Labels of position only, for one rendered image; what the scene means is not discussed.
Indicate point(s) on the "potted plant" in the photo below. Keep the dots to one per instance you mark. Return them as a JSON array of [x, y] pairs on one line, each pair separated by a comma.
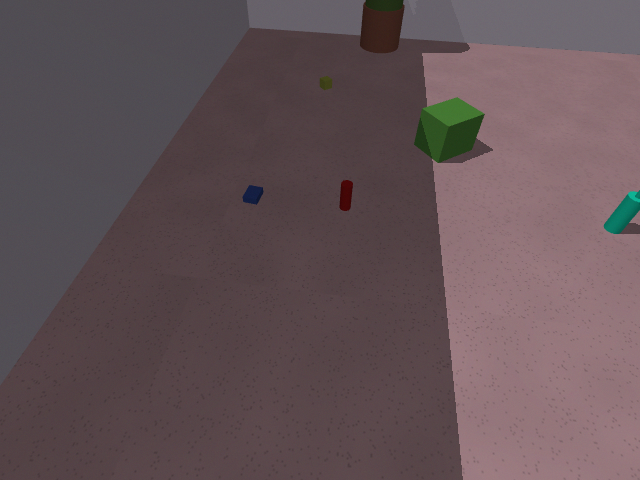
[[381, 25]]

